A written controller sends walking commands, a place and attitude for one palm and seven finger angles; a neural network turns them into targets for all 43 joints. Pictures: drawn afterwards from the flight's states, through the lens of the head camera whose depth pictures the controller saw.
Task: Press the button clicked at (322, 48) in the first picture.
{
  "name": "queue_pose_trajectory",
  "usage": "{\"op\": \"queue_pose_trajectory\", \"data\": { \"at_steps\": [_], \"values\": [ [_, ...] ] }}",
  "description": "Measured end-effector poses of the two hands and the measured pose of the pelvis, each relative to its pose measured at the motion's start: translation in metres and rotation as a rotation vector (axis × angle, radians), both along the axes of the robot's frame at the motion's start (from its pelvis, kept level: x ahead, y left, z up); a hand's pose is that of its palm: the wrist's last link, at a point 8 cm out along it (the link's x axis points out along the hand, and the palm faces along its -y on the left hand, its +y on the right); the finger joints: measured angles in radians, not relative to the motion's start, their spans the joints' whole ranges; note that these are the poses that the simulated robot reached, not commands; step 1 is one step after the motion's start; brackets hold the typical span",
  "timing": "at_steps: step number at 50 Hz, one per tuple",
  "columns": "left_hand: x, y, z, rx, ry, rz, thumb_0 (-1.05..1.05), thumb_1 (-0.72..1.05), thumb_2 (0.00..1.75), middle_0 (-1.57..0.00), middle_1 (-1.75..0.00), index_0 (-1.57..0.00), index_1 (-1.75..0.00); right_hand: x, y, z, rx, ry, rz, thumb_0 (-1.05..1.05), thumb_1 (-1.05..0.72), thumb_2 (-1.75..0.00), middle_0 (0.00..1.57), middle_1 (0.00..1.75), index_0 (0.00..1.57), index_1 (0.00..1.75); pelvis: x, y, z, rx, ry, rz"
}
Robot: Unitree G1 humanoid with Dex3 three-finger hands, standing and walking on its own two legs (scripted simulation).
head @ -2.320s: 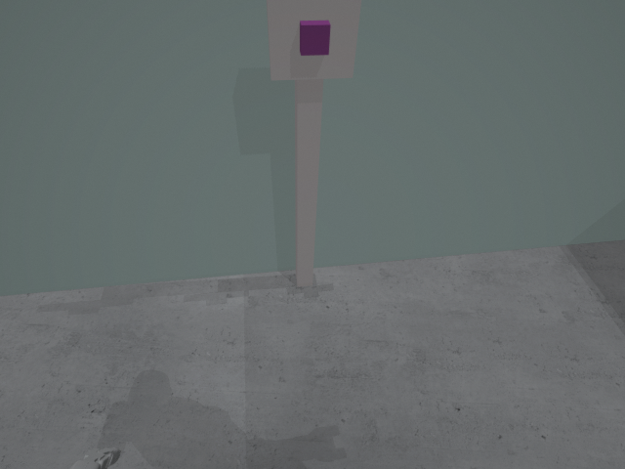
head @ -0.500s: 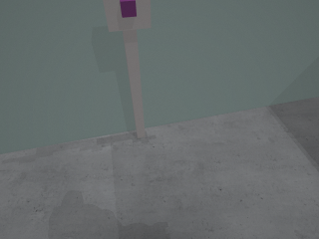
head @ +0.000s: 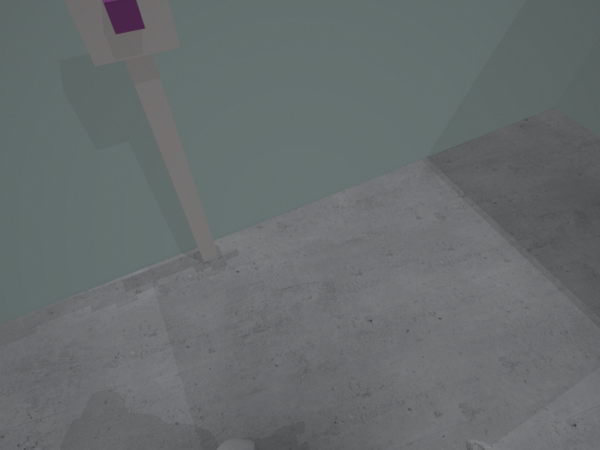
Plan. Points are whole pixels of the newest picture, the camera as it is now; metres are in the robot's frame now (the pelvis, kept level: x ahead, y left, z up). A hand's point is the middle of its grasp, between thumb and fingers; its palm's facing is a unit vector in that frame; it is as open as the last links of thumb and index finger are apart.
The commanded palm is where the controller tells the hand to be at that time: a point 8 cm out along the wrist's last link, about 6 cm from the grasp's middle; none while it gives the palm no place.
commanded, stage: walk to a spot facing it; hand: left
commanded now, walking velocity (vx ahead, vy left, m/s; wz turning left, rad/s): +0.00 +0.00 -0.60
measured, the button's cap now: (123, 12) +0.80 +0.43 +0.17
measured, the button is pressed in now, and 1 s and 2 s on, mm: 0 0 0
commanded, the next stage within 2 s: turn to face it in 1.32 s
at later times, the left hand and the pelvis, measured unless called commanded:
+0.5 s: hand (185, 440) +0.15 +0.19 -0.16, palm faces -0.36 -0.91 -0.20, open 7.4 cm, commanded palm none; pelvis -0.02 +0.03 +0.00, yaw -21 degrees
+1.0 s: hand (229, 398) +0.22 +0.15 -0.21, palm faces -0.51 -0.84 -0.16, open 7.4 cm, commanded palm none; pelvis +0.13 -0.02 -0.02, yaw -35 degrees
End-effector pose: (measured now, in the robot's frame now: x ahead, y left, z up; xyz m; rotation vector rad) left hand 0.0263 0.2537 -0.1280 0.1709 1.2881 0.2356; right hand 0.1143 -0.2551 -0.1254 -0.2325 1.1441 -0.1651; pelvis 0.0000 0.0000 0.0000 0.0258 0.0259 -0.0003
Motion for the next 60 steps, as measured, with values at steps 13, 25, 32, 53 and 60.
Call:
{"op": "queue_pose_trajectory", "data": {
  "at_steps": [13,25,32,53,60],
  "values": [
    [0.056,0.057,-0.010,-0.018,-0.063,-0.185,0.00,0.91,0.90,-0.20,-0.30,-0.20,-0.30,-0.089,0.035,0.020,-0.067,0.001,-0.157,0.00,-0.90,-0.90,0.20,0.30,0.20,0.30,-0.019,0.043,0.000,-0.043,-0.014,-0.161],
    [0.130,-0.012,-0.005,-0.064,-0.062,-0.474,0.00,0.91,0.90,-0.19,-0.30,-0.19,-0.30,-0.212,0.047,-0.002,0.017,0.142,-0.448,0.00,-0.90,-0.90,0.20,0.30,0.20,0.30,-0.018,0.032,-0.002,-0.060,-0.018,-0.369],
    [0.180,-0.083,-0.003,-0.076,-0.211,-0.587,0.00,0.91,0.90,-0.19,-0.30,-0.20,-0.30,-0.269,0.032,-0.026,0.070,0.297,-0.567,0.01,-0.90,-0.90,0.20,0.30,0.20,0.30,-0.006,0.000,-0.017,-0.062,-0.022,-0.430],
    [0.257,-0.069,-0.046,-0.062,0.169,-0.637,0.01,0.91,0.90,-0.20,-0.30,-0.20,-0.30,-0.034,-0.012,0.004,-0.036,-0.069,-0.635,0.00,-0.90,-0.90,0.20,0.30,0.20,0.30,0.154,-0.024,-0.016,-0.077,-0.036,-0.660],
    [0.362,-0.131,-0.019,-0.094,0.029,-0.737,0.00,0.91,0.90,-0.19,-0.30,-0.19,-0.30,-0.051,0.021,0.007,0.033,0.078,-0.802,0.00,-0.94,-0.90,0.20,0.30,0.20,0.30,0.201,-0.043,0.003,-0.063,-0.022,-0.735]
  ]
}}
